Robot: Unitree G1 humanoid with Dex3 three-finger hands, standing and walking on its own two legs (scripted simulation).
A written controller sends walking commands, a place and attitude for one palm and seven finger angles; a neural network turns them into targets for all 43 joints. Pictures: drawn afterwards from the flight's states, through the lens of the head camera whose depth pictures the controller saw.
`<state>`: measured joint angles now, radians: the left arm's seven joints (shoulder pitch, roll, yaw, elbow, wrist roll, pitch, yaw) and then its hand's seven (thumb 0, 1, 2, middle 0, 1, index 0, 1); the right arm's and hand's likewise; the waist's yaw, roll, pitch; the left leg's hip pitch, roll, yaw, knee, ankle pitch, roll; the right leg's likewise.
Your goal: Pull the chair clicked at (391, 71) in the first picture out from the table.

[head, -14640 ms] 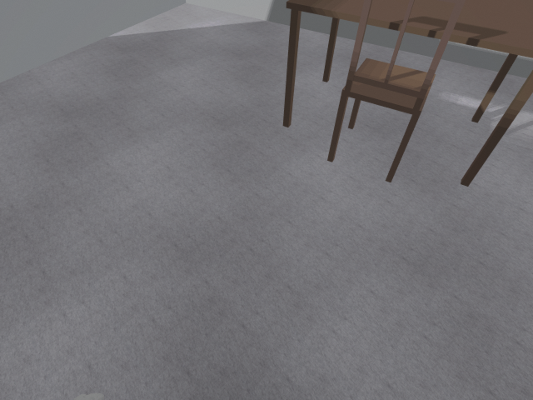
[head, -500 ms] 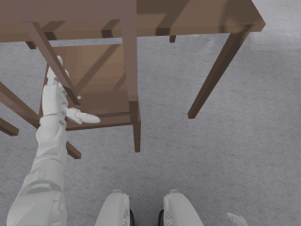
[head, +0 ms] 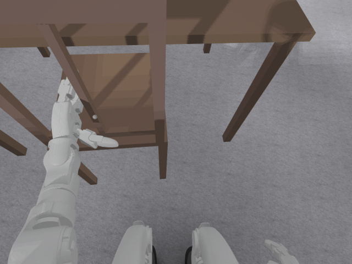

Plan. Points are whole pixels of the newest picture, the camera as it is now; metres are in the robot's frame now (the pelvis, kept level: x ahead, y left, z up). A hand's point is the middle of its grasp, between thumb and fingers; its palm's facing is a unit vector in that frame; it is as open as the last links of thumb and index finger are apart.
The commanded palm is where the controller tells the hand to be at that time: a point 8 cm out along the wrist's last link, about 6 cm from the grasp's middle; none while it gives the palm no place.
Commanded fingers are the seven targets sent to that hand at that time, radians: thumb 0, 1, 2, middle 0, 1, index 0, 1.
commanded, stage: hook a spindle and tug to test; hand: left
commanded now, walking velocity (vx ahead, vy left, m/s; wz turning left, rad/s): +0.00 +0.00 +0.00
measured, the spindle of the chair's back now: (82, 93) +0.47 +0.21 +0.06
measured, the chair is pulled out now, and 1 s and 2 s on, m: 0.00 0.00 0.07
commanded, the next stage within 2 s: step backward, pulling the chair out in 1.34 s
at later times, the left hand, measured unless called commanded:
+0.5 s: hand (96, 115) +0.44 +0.18 +0.02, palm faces +0.08 -1.00 -0.03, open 9.6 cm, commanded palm +0.41 +0.22 +0.03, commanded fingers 0.00 0.56 0.76 -0.50 -1.45 -0.50 -1.45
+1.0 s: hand (97, 115) +0.44 +0.18 +0.02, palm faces +0.09 -1.00 -0.02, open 5.0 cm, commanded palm +0.39 +0.22 +0.03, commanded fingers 0.00 0.90 0.90 -0.50 -1.45 -0.50 -1.45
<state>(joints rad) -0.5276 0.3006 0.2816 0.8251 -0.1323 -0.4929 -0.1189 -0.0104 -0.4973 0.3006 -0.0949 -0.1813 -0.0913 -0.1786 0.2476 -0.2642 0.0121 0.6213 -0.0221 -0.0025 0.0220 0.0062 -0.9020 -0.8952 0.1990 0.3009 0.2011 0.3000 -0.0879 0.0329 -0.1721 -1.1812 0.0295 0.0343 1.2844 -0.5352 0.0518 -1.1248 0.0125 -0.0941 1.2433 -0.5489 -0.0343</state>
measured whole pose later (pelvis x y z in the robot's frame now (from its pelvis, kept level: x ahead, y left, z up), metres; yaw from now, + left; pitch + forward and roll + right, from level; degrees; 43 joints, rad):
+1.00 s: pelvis +0.01 +0.01 +0.01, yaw -1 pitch +25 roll -3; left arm -0.43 0.27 0.26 0.70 -0.15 -0.45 -0.06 0.01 0.79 0.82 -0.43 -1.41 -0.43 -1.45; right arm 0.26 -0.25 0.01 0.60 -0.02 0.02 0.04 0.01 -0.90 -0.90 0.20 0.30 0.20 0.30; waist -0.10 0.04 -0.18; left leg -1.15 0.03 0.06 1.26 -0.55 0.06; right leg -1.10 0.02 -0.07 1.21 -0.55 -0.02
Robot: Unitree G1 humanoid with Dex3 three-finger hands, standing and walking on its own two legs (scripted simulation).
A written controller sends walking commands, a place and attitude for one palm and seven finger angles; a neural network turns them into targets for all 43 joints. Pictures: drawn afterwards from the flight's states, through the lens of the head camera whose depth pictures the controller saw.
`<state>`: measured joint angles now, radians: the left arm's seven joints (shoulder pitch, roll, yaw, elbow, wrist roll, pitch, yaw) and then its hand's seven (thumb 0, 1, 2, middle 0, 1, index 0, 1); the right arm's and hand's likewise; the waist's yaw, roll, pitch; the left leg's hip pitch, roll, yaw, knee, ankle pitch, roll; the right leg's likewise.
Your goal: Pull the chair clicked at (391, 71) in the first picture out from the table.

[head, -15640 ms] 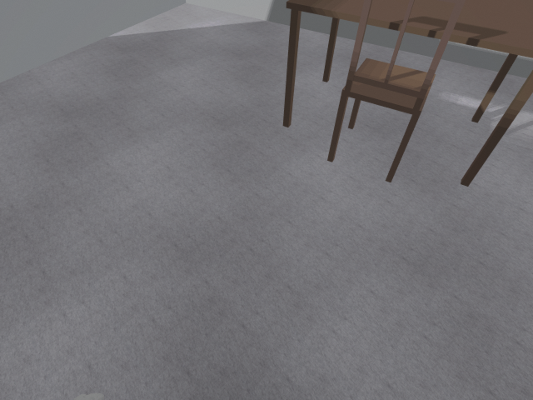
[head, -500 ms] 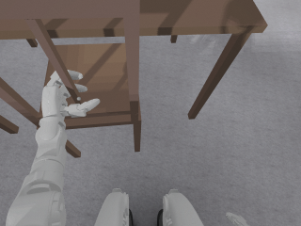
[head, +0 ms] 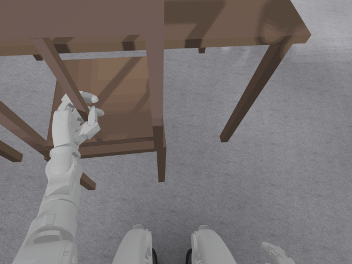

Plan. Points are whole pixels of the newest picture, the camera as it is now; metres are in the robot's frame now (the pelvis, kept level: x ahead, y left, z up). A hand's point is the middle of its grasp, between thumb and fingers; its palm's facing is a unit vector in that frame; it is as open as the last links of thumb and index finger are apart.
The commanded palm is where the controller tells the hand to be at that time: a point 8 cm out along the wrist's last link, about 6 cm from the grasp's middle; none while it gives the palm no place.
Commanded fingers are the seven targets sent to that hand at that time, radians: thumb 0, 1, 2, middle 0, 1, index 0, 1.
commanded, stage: hook a spindle and tug to test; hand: left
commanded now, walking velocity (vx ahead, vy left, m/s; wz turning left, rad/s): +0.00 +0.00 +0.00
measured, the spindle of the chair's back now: (79, 103) +0.45 +0.21 +0.06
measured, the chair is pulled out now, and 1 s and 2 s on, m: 0.00 0.07 0.19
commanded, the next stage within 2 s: step backward, pulling the chair out in 0.34 s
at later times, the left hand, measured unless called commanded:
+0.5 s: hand (96, 134) +0.39 +0.17 +0.02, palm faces +0.10 -0.99 -0.07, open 5.1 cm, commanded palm +0.36 +0.22 +0.02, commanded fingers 0.00 0.90 0.90 -0.50 -1.45 -0.50 -1.45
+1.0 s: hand (102, 143) +0.36 +0.15 +0.04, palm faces +0.04 -0.99 -0.15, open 4.9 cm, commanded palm +0.34 +0.20 +0.04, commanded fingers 0.00 0.90 0.90 -0.50 -1.45 -0.50 -1.45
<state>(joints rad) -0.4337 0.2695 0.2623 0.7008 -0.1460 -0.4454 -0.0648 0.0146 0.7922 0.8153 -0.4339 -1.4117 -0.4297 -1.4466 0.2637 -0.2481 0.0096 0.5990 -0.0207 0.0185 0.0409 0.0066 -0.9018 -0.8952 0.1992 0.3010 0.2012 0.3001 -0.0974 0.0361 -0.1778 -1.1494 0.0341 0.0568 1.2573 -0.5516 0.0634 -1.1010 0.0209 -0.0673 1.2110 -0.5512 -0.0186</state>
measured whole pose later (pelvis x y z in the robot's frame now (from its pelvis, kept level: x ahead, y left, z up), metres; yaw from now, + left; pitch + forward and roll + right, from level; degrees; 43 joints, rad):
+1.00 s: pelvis +0.01 +0.01 +0.10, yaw +1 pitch +8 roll -1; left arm -0.42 0.20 0.06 0.95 -0.07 -0.18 0.07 0.04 0.77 0.83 -0.33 -1.15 -0.49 -1.45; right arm 0.24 -0.24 0.01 0.65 0.03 0.15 -0.09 0.01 -0.90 -0.90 0.20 0.30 0.20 0.30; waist -0.07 0.01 0.05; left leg -0.44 -0.02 0.09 0.57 -0.27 0.07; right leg -0.41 0.00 -0.02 0.55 -0.27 0.01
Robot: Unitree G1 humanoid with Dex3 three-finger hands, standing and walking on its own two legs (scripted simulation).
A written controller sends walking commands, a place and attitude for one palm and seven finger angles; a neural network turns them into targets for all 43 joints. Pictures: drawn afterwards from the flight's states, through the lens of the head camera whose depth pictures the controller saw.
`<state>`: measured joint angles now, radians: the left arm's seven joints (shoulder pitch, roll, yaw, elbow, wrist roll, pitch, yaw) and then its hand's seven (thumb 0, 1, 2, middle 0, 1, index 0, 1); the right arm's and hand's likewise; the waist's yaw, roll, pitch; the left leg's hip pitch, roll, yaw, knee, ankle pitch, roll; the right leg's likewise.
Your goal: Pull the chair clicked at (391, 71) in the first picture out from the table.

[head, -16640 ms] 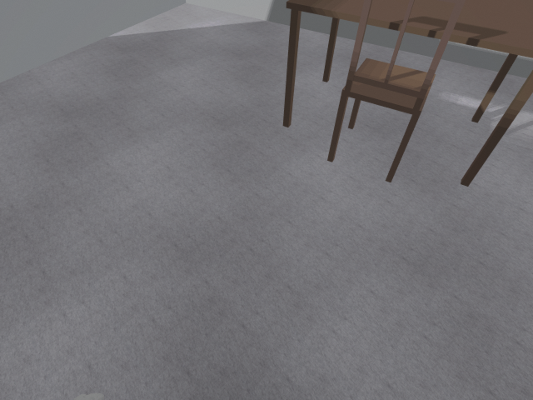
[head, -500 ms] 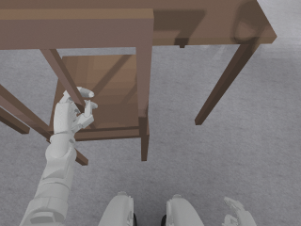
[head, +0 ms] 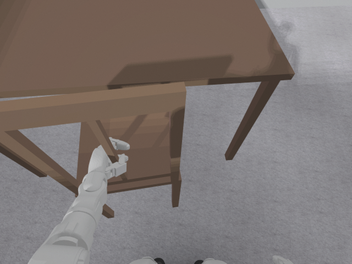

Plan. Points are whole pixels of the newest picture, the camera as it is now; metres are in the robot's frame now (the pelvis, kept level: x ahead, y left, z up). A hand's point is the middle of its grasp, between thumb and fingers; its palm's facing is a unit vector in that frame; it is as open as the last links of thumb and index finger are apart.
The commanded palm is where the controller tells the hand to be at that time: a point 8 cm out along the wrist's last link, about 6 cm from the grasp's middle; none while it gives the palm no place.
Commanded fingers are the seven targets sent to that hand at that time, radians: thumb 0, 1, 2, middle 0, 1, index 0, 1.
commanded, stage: step backward, pulling the chair out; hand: left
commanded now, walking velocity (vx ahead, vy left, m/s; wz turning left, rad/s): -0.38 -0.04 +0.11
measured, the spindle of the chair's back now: (112, 155) +0.38 +0.16 -0.05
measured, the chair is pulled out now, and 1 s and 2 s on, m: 0.07 0.19 0.29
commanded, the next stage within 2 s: none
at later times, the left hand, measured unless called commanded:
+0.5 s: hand (126, 201) +0.26 +0.12 -0.07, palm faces +0.03 -0.99 -0.15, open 5.0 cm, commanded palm +0.26 +0.17 -0.06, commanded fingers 0.00 0.90 0.90 -0.50 -1.45 -0.50 -1.45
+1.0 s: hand (123, 210) +0.24 +0.13 -0.07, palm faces +0.01 -0.98 -0.18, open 5.0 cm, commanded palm +0.23 +0.18 -0.06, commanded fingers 0.00 0.90 0.90 -0.50 -1.45 -0.50 -1.45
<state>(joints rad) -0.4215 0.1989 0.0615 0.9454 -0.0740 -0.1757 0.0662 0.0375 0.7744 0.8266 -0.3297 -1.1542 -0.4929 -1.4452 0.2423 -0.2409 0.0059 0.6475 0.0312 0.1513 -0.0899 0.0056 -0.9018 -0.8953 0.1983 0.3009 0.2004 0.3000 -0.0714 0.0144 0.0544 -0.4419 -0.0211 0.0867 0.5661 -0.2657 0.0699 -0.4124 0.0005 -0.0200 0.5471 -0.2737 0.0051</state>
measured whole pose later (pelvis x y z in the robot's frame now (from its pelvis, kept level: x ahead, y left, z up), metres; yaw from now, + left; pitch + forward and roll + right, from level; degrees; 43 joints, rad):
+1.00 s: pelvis -0.10 -0.01 +0.00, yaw +2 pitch +2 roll +1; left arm -0.45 0.17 -0.03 0.96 -0.05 -0.14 0.09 0.03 0.74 0.83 -0.33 -1.20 -0.50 -1.45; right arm 0.20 -0.25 0.01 0.72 0.03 0.03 -0.12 0.01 -0.90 -0.90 0.20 0.30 0.20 0.30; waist -0.04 -0.02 0.12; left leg -0.37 -0.02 0.00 0.59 -0.26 0.00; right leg -0.47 -0.05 -0.03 0.58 -0.15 0.00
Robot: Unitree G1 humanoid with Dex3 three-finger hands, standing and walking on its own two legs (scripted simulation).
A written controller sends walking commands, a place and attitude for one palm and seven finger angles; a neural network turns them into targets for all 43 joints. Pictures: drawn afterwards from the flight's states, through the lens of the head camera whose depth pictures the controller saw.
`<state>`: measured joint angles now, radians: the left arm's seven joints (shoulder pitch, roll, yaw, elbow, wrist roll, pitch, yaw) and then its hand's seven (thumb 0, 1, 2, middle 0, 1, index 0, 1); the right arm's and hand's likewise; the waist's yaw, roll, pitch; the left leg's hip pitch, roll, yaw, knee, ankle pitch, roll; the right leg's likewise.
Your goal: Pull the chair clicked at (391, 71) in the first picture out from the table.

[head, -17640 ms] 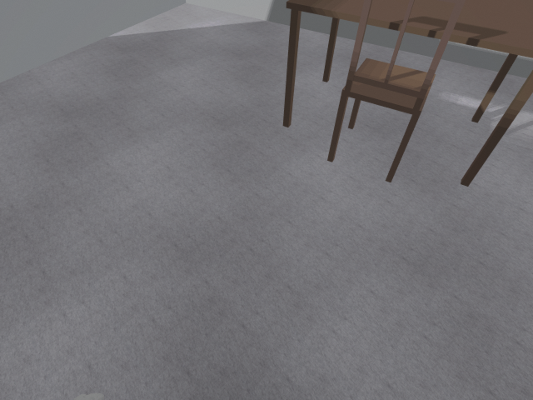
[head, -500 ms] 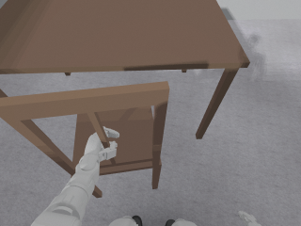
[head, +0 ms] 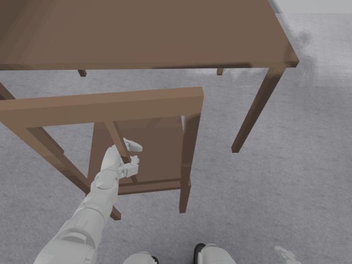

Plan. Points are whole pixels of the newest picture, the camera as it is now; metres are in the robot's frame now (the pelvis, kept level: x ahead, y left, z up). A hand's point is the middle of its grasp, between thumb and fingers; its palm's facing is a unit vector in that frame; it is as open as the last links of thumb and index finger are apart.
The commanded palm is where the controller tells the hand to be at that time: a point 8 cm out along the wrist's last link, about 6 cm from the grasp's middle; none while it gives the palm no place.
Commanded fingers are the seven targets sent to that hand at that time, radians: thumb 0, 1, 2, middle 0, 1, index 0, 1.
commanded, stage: step backward, pulling the chair out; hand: left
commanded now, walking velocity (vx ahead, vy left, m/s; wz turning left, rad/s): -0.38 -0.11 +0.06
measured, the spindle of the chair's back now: (125, 156) +0.37 +0.14 -0.04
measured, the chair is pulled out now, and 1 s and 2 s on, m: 0.19 0.29 0.38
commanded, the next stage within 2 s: none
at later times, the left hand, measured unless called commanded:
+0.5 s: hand (131, 180) +0.31 +0.12 -0.06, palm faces +0.00 -0.98 -0.19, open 5.0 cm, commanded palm +0.30 +0.17 -0.06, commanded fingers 0.00 0.90 0.90 -0.50 -1.45 -0.50 -1.45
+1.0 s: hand (128, 204) +0.25 +0.12 -0.06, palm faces +0.01 -0.98 -0.20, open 5.0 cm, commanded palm +0.24 +0.17 -0.06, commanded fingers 0.00 0.90 0.90 -0.50 -1.45 -0.50 -1.45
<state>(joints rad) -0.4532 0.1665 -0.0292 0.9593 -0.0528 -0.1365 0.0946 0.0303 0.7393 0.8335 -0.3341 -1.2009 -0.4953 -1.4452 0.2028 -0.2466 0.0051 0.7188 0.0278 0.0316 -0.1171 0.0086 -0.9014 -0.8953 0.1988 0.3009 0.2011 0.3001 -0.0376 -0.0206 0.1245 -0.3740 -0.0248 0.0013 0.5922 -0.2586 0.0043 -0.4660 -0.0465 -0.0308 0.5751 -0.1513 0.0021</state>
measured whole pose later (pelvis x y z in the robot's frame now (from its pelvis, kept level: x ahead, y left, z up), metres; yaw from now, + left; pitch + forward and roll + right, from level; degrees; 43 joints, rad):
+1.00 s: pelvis -0.10 -0.02 +0.00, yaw +1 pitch +1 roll -1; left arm -0.46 0.19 -0.01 0.97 -0.04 -0.17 0.08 0.03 0.73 0.84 -0.36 -1.24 -0.50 -1.45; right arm 0.18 -0.20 0.01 0.72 0.03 0.04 -0.11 0.01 -0.90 -0.90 0.20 0.30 0.20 0.30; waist -0.03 0.02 0.16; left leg -0.42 0.05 0.00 0.59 -0.19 -0.03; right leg -0.40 0.01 -0.02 0.57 -0.18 0.00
